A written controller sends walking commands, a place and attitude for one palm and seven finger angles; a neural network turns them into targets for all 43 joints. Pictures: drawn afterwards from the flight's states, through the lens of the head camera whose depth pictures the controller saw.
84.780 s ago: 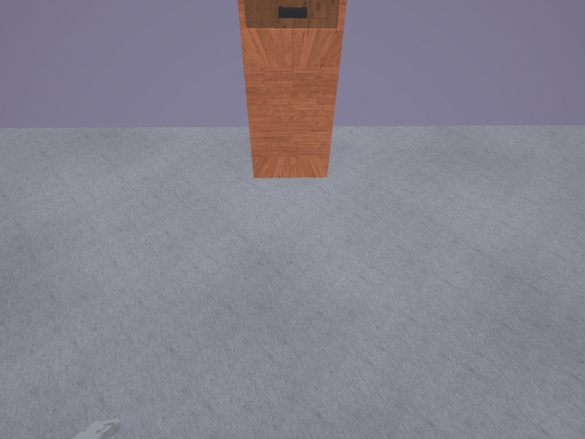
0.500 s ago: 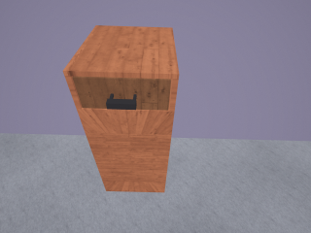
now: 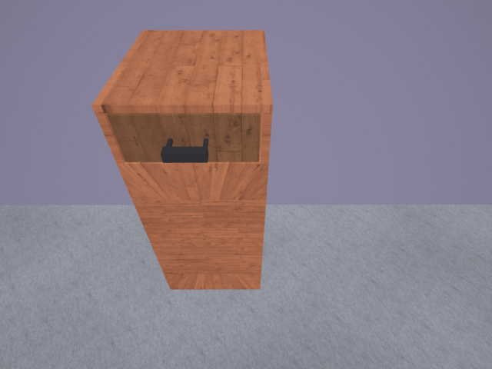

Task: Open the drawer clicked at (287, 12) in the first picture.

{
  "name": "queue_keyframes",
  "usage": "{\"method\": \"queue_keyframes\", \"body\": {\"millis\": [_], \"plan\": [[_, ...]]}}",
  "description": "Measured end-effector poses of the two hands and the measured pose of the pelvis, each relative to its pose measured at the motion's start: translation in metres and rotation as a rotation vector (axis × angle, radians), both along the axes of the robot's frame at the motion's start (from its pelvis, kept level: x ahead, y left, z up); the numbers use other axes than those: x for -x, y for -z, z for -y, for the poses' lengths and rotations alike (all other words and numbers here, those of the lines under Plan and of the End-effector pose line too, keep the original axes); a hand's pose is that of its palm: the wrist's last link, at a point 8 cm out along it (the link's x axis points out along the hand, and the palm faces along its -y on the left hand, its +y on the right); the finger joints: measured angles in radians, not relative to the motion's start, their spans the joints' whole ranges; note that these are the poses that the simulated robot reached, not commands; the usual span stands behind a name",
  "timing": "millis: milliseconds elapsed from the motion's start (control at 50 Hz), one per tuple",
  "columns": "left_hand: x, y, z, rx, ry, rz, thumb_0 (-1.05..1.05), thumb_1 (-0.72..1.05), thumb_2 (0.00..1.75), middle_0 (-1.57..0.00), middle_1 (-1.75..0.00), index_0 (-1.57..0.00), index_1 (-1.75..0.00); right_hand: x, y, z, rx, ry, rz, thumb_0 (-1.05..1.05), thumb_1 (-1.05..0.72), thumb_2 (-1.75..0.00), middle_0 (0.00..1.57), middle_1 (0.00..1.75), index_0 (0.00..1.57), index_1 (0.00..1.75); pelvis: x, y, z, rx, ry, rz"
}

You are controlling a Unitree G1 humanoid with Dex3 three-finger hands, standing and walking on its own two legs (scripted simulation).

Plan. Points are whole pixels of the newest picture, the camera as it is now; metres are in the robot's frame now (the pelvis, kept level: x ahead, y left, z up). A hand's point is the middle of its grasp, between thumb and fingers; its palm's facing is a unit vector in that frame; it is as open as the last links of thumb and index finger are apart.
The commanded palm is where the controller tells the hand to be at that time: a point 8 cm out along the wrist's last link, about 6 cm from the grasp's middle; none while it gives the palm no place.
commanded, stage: come to a stop and stand still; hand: left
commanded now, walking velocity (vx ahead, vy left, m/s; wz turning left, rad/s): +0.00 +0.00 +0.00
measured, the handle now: (186, 148) +0.56 +0.17 +0.04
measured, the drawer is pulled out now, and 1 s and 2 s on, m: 0.00 0.00 0.00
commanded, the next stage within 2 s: look again from close up in 0.56 s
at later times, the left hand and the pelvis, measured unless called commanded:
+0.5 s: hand out of the picture +0.05 +0.17 -0.17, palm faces +0.02 -0.98 -0.22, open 7.4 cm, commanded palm none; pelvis +0.02 -0.02 +0.00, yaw +1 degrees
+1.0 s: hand out of the picture +0.02 +0.16 -0.17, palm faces +0.05 -0.98 -0.17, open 7.4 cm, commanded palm none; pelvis +0.03 -0.01 +0.01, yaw +0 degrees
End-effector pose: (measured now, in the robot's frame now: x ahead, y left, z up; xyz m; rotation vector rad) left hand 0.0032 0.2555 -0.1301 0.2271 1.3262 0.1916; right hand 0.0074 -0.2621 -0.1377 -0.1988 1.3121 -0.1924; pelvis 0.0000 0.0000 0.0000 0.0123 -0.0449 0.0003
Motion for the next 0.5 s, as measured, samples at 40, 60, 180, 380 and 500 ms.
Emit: {"method": "queue_keyframes", "body": {"millis": [40,60,180,380,500], "plan": [[0.0,0.001,0.006,0.007,-0.001,-0.004,0.01,0.9,0.89,-0.2,-0.3,-0.2,-0.3,-0.002,0.0,0.004,0.001,-0.002,-0.002,0.01,-0.91,-0.9,0.2,0.3,0.2,0.3,-0.001,0.0,0.004,0.0,-0.001,-0.002],[-0.001,0.001,0.009,0.011,-0.001,-0.004,0.01,0.9,0.89,-0.2,-0.3,-0.2,-0.3,-0.003,0.0,0.005,0.001,-0.003,-0.002,0.01,-0.91,-0.9,0.2,0.3,0.2,0.3,-0.001,0.0,0.005,0.001,-0.001,-0.004],[-0.012,0.003,0.024,0.032,-0.001,0.011,0.01,0.9,0.89,-0.2,-0.3,-0.2,-0.3,-0.01,-0.001,0.009,-0.006,-0.01,-0.004,0.01,-0.91,-0.9,0.2,0.3,0.2,0.3,-0.004,-0.002,0.013,0.004,-0.005,-0.008],[-0.037,0.004,0.036,0.051,0.002,0.044,0.0,0.9,0.89,-0.2,-0.3,-0.2,-0.3,-0.019,0.0,-0.002,-0.034,-0.015,-0.019,0.01,-0.91,-0.9,0.2,0.3,0.2,0.3,-0.014,-0.004,0.017,0.008,-0.01,-0.011],[-0.041,0.004,0.038,0.055,-0.003,0.04,0.0,0.9,0.89,-0.2,-0.3,-0.2,-0.3,-0.021,0.002,-0.012,-0.054,-0.013,-0.032,0.01,-0.91,-0.9,0.2,0.3,0.2,0.3,-0.019,-0.005,0.016,0.01,-0.011,-0.01]]}}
